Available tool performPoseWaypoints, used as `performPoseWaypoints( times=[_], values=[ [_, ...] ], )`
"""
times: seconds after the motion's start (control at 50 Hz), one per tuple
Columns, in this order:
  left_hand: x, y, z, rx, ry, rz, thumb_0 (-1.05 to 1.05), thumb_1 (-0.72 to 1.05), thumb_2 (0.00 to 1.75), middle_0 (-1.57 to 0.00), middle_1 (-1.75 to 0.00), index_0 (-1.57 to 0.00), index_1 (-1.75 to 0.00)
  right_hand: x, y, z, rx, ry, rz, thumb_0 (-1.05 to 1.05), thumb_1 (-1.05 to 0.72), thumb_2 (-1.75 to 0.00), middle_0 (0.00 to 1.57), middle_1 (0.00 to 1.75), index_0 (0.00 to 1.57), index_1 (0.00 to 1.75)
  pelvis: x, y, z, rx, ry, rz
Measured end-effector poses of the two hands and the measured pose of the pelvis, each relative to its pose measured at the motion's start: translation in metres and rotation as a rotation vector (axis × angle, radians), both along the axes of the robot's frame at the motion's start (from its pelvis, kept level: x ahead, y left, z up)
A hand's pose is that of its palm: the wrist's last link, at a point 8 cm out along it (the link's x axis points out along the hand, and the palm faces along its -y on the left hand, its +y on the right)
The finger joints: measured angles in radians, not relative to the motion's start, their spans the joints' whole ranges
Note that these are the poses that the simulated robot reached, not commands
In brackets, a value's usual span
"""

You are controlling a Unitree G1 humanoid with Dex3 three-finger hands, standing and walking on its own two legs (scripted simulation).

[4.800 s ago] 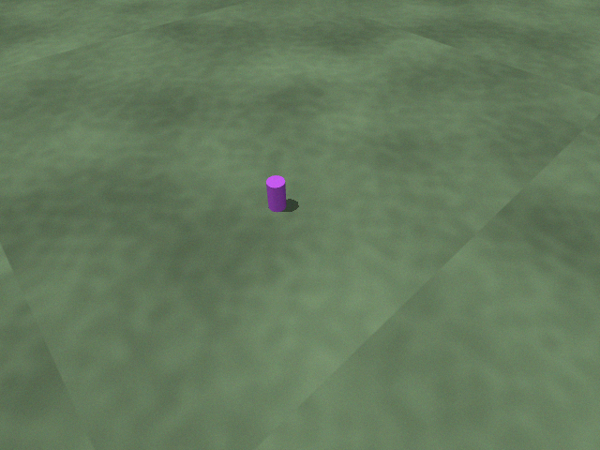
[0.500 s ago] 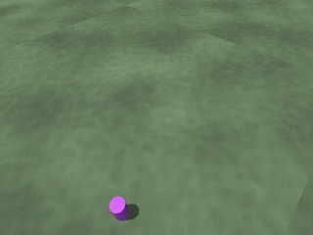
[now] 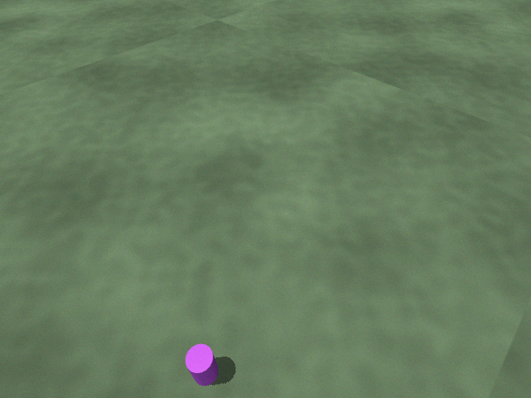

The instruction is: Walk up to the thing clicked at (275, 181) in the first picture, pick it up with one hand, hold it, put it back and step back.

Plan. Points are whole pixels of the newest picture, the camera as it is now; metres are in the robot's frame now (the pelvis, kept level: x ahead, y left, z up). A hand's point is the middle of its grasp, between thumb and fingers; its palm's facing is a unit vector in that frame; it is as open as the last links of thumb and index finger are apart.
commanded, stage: walk up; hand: left
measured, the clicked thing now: (202, 365) +0.39 +0.23 -0.70
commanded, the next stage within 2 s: stand in 0.40 s
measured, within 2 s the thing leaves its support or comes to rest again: neither
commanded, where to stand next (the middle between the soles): +0.03 +0.01 m, yaw +1 degrees
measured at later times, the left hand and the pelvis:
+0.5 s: hand out of the picture +0.10 +0.25 -0.15, palm faces -0.01 -0.94 -0.34, open 7.4 cm; pelvis +0.01 +0.00 +0.00, yaw +0 degrees
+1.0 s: hand out of the picture +0.09 +0.24 -0.15, palm faces -0.02 -0.94 -0.35, open 7.4 cm; pelvis +0.01 -0.01 +0.00, yaw +0 degrees
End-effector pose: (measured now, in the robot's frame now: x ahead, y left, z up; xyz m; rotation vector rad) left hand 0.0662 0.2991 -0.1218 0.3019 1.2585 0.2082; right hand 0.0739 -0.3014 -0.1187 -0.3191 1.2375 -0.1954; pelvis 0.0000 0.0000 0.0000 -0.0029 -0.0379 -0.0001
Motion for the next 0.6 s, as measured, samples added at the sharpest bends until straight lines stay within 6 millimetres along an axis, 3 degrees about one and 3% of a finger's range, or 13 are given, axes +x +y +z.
performPoseWaypoints(
  times=[0.18,0.6],
  values=[
    [-0.003,0.000,0.001,0.004,0.019,0.016,0.01,0.90,0.90,-0.21,-0.30,-0.21,-0.30,0.010,0.006,-0.003,0.017,0.002,0.003,0.01,-0.91,-0.90,0.21,0.30,0.20,0.30,0.006,0.001,0.001,0.001,0.002,0.002],
    [0.031,-0.005,0.006,0.007,-0.045,-0.021,0.01,0.90,0.90,-0.21,-0.30,-0.21,-0.30,0.021,0.004,0.000,0.014,-0.023,0.000,0.01,-0.91,-0.90,0.21,0.30,0.20,0.30,0.014,-0.002,0.002,0.005,0.005,0.001]
  ],
)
